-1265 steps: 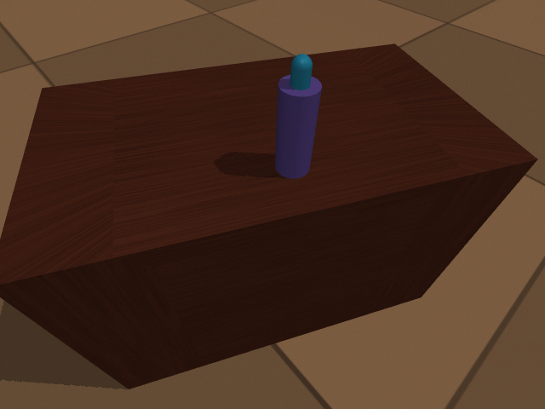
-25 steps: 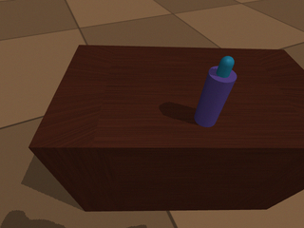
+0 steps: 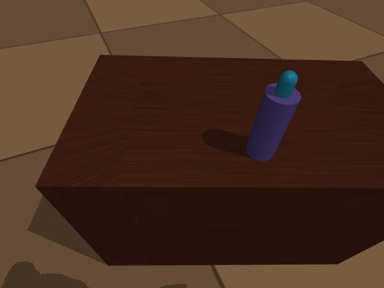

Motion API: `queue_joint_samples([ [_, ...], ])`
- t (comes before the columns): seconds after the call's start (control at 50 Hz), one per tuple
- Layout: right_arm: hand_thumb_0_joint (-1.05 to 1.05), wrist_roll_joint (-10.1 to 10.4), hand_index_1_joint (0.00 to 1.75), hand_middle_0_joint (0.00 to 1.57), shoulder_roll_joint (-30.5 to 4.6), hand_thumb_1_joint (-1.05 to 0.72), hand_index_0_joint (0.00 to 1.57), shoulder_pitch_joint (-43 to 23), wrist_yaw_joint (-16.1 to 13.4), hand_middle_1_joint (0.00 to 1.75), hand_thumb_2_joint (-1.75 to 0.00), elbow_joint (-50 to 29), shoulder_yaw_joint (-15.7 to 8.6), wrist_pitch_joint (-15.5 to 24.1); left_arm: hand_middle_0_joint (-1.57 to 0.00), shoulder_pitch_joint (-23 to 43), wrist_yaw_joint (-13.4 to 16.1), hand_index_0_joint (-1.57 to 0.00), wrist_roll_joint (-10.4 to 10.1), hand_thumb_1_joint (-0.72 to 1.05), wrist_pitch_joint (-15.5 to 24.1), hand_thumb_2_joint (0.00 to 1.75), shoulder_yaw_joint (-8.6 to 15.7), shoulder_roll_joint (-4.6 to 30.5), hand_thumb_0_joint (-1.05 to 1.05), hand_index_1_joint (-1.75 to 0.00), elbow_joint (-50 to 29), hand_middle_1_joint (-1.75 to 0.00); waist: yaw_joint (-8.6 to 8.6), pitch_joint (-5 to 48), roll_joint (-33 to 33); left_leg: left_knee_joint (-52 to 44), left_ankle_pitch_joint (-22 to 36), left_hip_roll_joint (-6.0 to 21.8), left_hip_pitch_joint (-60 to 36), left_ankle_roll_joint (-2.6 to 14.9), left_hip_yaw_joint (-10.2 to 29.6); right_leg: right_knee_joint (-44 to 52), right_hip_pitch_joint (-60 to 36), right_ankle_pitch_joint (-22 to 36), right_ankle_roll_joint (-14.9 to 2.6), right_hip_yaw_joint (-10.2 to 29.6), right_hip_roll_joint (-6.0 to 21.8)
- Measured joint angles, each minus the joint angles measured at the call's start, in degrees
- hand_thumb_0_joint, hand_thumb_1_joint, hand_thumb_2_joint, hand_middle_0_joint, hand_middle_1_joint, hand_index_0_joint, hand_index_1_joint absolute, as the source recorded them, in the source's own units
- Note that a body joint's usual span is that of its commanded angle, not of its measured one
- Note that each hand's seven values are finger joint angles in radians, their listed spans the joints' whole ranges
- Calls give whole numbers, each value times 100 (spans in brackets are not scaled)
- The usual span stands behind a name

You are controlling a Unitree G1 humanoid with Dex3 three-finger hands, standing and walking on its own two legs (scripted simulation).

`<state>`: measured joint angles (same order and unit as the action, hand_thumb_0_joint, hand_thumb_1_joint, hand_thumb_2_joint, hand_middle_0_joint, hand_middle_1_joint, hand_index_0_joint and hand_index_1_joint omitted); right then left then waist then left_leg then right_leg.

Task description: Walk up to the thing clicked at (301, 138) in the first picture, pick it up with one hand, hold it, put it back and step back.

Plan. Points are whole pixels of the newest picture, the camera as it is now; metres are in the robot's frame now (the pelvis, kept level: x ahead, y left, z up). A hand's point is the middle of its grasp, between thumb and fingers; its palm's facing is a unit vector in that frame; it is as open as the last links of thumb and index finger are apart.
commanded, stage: home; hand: right
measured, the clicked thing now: (272, 117) +0.47 -0.20 +0.09
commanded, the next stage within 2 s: stand in 0.10 s
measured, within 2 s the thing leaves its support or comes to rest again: neither
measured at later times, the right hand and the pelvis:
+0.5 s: hand out of the picture +0.08 -0.26 -0.15, palm faces -0.05 +0.93 -0.35, open 13.2 cm; pelvis +0.01 +0.00 +0.00, yaw +0 degrees
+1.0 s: hand out of the picture +0.08 -0.26 -0.16, palm faces -0.05 +0.94 -0.35, open 7.4 cm; pelvis +0.01 +0.00 +0.00, yaw +1 degrees
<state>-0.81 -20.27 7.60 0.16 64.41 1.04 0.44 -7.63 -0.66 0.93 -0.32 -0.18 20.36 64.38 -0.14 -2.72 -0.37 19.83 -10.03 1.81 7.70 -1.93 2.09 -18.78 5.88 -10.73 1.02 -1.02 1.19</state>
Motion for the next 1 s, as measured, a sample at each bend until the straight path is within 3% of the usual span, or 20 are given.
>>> queue_joint_samples([
  [0.32, 0, 16, 11, 11, -12, 48, 10, -39, -19, 11, -11, -1, -3, 1, -20, 12, 18, -20, -22, 90, 15, 89, -16, -8, 0, -30, -34, -30, 0, -31, 31, -13, -44, 12, -47, -19, 24, 15, -57, -51, -12, -27, -11],
  [0.42, 0, 14, 21, 16, -17, 25, 15, -75, -19, 21, -34, -32, 4, -9, -20, 40, 19, -20, -17, 90, 27, 89, -20, -29, 0, -30, -52, -30, 1, 6, 40, -12, -51, 20, -59, -22, 27, 32, -78, -49, -13, -30, -18],
  [0.54, 0, 5, 27, 19, 5, -15, 19, -62, -3, 27, -66, -49, -3, -6, -20, 50, 16, -20, -10, 90, 39, 89, -7, -24, 0, -30, -71, -30, 4, 20, 28, -37, -37, 19, -49, -25, 38, 55, -72, -40, -17, -42, -18],
  [0.7, 1, 6, 29, 21, 10, -67, 20, -16, -4, 29, -85, -15, -22, -3, -20, 34, 7, -20, -19, 90, 30, 89, 11, -10, 0, -30, -67, -30, -3, -19, 17, -58, -36, 7, -52, -22, 44, 58, -71, -53, -16, -50, -6],
  [0.82, 1, 13, 30, 21, 8, -83, 20, -21, -5, 29, -88, 1, -28, -10, -20, 6, 13, -20, -13, 90, 25, 89, 8, -9, 0, -30, -65, -30, -4, -23, 25, -70, -43, 3, -62, -22, 46, 64, -80, -64, -13, -52, -1],
  [1.0, 1, 15, 30, 21, 18, -90, 20, -51, -3, 30, -90, -16, -30, -14, -20, 1, 24, -20, -19, 90, 39, 89, 2, -11, 0, -30, -83, -30, -7, -23, 25, -59, -64, 10, -74, -25, 52, 76, -104, -74, -16, -60, -8],
])
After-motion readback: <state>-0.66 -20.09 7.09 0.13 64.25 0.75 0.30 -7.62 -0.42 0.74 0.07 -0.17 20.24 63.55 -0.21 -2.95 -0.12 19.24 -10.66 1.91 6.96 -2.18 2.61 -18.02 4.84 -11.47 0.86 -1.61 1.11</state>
